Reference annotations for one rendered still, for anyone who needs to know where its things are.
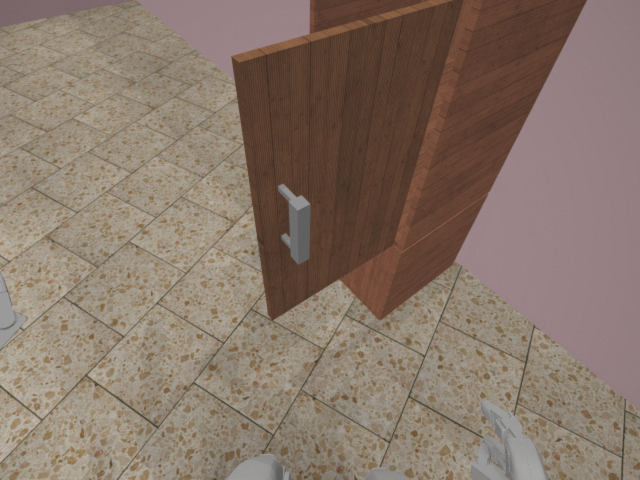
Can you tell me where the right robot hand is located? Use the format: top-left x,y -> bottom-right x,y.
471,401 -> 549,480

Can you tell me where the robot left shin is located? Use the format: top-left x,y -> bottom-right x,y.
259,454 -> 279,462

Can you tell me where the handle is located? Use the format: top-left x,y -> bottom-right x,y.
278,184 -> 311,265

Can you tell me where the cupboard door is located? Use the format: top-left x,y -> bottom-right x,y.
231,0 -> 463,321

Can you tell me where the robot left thigh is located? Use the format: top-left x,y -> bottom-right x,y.
226,458 -> 291,480

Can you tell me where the left robot hand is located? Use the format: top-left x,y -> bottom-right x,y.
0,272 -> 26,350

